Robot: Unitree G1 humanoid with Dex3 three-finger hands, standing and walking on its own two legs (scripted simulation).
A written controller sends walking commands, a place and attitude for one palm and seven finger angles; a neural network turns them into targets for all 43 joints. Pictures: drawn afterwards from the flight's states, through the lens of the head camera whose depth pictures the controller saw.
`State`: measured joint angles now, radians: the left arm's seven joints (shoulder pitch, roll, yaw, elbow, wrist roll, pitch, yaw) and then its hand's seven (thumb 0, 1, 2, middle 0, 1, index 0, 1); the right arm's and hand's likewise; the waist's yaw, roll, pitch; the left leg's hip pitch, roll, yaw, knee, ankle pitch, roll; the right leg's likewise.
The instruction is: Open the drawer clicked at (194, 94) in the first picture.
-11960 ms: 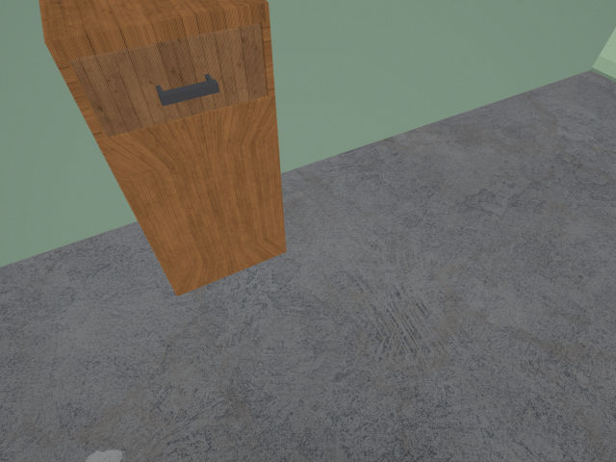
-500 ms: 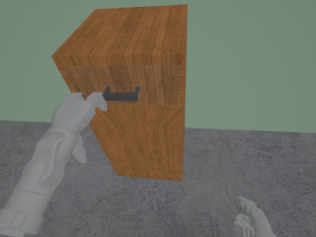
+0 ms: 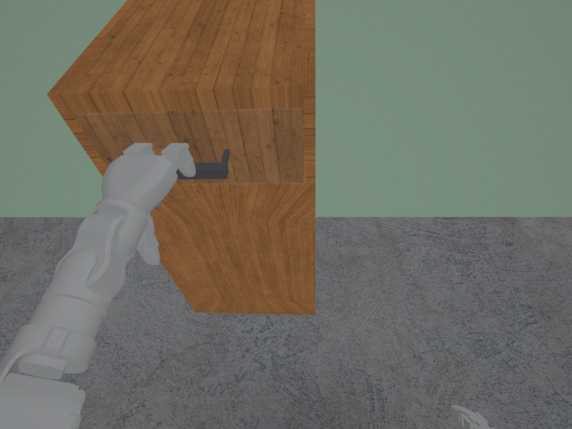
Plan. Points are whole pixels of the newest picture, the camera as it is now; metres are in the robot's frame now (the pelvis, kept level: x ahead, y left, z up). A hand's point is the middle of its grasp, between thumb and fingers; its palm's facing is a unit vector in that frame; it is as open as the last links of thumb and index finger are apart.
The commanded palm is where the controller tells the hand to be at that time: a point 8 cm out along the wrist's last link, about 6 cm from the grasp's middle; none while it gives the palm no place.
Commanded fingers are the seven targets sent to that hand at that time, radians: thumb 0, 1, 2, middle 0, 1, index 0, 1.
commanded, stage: move the hooked fingers above the handle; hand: left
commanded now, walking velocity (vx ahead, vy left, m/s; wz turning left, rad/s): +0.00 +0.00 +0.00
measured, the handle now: (194, 163) +0.55 +0.23 +0.03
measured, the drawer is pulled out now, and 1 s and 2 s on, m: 0.00 0.00 0.00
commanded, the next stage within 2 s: none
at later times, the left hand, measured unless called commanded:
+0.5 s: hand (174, 181) +0.45 +0.22 +0.09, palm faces -0.05 -0.01 -1.00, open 13.8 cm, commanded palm +0.45 +0.23 +0.15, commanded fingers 0.00 -0.50 0.30 -0.30 -1.20 -0.30 -1.20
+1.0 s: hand (188, 161) +0.51 +0.21 +0.08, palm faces -0.02 -0.02 -1.00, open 13.8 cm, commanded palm +0.48 +0.23 +0.14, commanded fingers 0.00 -0.50 0.30 -0.30 -1.20 -0.30 -1.20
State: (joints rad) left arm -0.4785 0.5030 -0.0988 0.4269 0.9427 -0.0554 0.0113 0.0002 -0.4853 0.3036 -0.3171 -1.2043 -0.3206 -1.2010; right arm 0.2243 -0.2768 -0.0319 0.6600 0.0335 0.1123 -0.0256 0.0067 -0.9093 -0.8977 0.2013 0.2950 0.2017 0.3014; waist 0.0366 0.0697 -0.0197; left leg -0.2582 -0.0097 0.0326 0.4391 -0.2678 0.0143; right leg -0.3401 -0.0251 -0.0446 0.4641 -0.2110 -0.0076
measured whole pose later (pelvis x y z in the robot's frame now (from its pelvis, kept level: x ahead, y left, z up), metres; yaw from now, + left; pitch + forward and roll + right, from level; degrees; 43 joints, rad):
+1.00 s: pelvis +0.01 +0.00 -0.01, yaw -2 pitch +14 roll +0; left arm -0.85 0.54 -0.01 0.96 1.05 -0.09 0.15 0.00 -0.48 0.30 -0.32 -1.20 -0.32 -1.20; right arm 0.37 -0.27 -0.06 0.70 0.01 0.13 -0.02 0.00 -0.91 -0.90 0.20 0.30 0.20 0.30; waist -0.09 0.05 -0.09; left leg -0.48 0.01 0.06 0.58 -0.34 0.02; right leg -0.56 0.00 -0.02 0.56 -0.25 0.00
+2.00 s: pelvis +0.02 +0.01 -0.01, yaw -1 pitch +13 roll -1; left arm -0.85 0.52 -0.07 0.94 1.04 -0.06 0.14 0.00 -0.48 0.30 -0.32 -1.21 -0.32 -1.20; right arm 0.33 -0.27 -0.05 0.70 0.01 0.13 -0.02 0.00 -0.91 -0.90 0.20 0.30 0.20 0.30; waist -0.07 0.06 -0.09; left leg -0.47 0.01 0.04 0.58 -0.34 0.02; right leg -0.53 -0.01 -0.03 0.55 -0.25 0.00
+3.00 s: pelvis +0.01 +0.01 -0.02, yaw -1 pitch +15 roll -1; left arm -0.84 0.52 -0.04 0.98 1.07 -0.11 0.19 0.00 -0.48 0.30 -0.32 -1.20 -0.32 -1.20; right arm 0.33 -0.26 -0.05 0.69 0.00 0.10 -0.02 0.00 -0.91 -0.90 0.20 0.30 0.20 0.30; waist -0.08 0.05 -0.10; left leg -0.53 0.01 0.05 0.63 -0.36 0.03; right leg -0.59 -0.01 -0.03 0.59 -0.26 0.00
